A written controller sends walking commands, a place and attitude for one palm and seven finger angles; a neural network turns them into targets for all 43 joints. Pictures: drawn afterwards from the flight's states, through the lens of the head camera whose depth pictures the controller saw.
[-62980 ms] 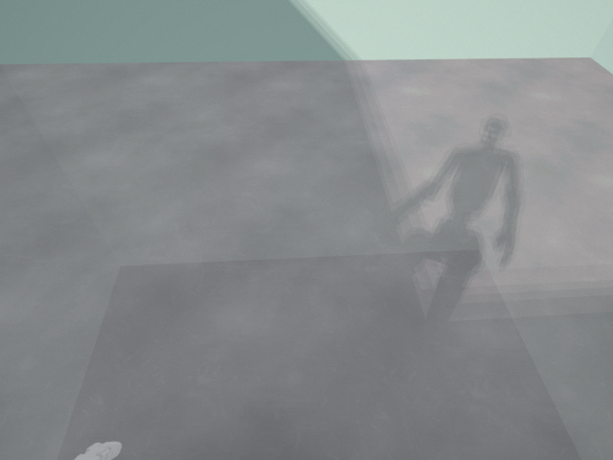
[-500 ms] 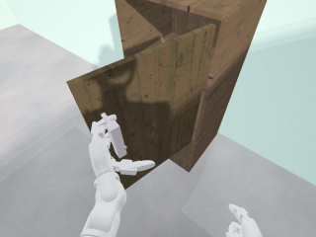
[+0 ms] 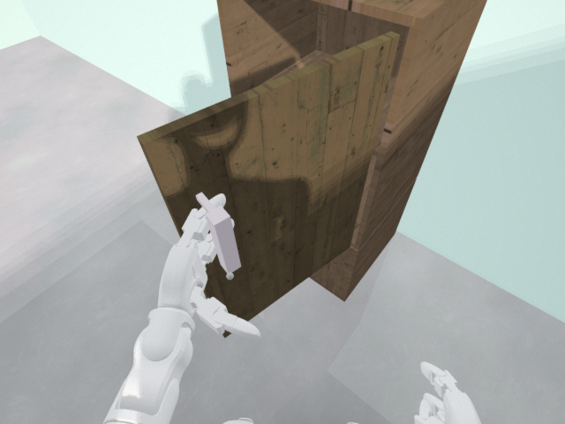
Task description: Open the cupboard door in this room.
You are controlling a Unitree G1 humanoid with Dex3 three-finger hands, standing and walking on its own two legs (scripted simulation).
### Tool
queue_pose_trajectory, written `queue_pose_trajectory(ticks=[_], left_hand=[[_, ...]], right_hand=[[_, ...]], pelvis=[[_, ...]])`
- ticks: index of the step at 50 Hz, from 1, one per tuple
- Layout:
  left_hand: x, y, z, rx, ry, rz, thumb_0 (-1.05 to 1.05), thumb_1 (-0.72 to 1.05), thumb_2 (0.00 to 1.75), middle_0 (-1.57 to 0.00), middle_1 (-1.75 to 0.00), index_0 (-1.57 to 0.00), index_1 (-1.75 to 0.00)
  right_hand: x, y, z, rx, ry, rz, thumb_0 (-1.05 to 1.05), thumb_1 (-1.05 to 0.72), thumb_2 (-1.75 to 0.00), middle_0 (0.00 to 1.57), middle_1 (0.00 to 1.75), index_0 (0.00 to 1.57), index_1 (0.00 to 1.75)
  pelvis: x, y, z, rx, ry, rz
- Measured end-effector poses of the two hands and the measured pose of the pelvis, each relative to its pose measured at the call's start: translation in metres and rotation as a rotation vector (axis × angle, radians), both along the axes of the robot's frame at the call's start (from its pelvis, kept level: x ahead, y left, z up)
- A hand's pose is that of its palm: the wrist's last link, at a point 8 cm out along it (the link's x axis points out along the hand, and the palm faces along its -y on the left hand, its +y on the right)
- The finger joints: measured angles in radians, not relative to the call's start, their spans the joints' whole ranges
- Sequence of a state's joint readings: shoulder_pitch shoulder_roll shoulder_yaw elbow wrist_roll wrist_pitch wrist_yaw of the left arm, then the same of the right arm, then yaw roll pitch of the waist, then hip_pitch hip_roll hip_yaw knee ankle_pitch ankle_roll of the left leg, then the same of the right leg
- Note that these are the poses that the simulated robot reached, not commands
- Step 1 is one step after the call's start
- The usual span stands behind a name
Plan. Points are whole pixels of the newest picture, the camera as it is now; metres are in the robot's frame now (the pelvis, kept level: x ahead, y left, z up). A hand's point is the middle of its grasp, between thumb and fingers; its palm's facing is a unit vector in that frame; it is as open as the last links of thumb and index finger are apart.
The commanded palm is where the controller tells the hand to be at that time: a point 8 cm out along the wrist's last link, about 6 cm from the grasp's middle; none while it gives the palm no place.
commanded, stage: slide the hand sideways off the handle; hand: left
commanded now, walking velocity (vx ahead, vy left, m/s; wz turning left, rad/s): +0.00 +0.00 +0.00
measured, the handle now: (217, 233) +0.36 +0.12 +0.07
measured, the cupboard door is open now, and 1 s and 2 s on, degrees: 77 77 77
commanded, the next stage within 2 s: draw the hand back to the body in 0.94 s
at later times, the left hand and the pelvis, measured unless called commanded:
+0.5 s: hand (197, 302) +0.26 +0.13 +0.07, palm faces -0.01 -1.00 -0.04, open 16.3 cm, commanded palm +0.23 +0.19 +0.07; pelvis +0.02 +0.00 -0.01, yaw +0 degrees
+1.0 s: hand (157, 331) +0.22 +0.17 +0.07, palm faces +0.02 -1.00 -0.06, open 16.3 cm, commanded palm +0.19 +0.23 +0.07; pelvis +0.02 -0.01 -0.02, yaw +0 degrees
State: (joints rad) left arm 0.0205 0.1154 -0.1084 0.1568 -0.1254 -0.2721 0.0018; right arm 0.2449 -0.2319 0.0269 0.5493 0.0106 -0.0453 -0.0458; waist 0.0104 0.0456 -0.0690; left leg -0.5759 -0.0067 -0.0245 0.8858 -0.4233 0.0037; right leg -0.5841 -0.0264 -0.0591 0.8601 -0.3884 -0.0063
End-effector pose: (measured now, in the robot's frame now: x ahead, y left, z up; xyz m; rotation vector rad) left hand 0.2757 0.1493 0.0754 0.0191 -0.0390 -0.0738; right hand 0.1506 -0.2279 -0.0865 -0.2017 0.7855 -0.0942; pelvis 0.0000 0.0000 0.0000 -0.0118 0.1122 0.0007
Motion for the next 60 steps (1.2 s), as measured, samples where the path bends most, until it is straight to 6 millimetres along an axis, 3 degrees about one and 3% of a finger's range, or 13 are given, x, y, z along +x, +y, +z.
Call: queue_pose_trajectory(ticks=[9,20,27,43,54,60], left_hand=[[-0.005,0.0,-0.002,-0.014,0.006,0.023,-0.02,-0.5,0.3,-0.16,-0.33,-0.15,-0.32],[-0.036,0.03,-0.003,0.015,0.021,0.076,-0.02,-0.5,0.3,-0.18,-0.32,-0.16,-0.3],[-0.041,0.037,-0.004,0.018,0.019,0.063,-0.02,-0.5,0.3,-0.18,-0.31,-0.16,-0.3],[-0.076,0.066,-0.002,0.042,0.037,0.097,-0.02,-0.5,0.3,-0.16,-0.3,-0.15,-0.3],[-0.077,0.073,-0.004,0.027,0.027,0.077,-0.02,-0.5,0.3,-0.15,-0.3,-0.15,-0.3],[-0.077,0.075,0.011,0.045,0.011,0.07,-0.02,-0.5,0.3,-0.15,-0.3,-0.15,-0.3]], right_hand=[[0.007,0.004,0.01,0.019,-0.051,0.004,0.01,-0.9,-0.9,0.2,0.3,0.2,0.3],[0.023,0.001,0.011,0.014,-0.078,0.014,0.01,-0.9,-0.9,0.2,0.3,0.2,0.3],[0.033,-0.003,0.007,-0.001,-0.097,0.02,0.01,-0.9,-0.9,0.2,0.3,0.2,0.3],[0.037,-0.01,0.007,-0.017,-0.13,0.012,0.01,-0.9,-0.9,0.2,0.3,0.2,0.3],[0.032,-0.007,0.006,-0.025,-0.152,0.007,0.01,-0.9,-0.9,0.2,0.3,0.2,0.3],[0.028,-0.001,0.012,-0.006,-0.166,-0.012,0.01,-0.9,-0.9,0.2,0.3,0.2,0.3]], pelvis=[[0.005,0.001,0.0,0.009,0.01,-0.025],[0.015,-0.003,-0.003,0.002,0.025,-0.018],[0.017,-0.005,-0.008,-0.002,0.044,-0.008],[0.02,-0.01,-0.014,-0.01,0.059,0.0],[0.014,-0.006,-0.018,-0.019,0.058,0.004],[0.014,-0.004,-0.014,-0.019,0.041,-0.002]])
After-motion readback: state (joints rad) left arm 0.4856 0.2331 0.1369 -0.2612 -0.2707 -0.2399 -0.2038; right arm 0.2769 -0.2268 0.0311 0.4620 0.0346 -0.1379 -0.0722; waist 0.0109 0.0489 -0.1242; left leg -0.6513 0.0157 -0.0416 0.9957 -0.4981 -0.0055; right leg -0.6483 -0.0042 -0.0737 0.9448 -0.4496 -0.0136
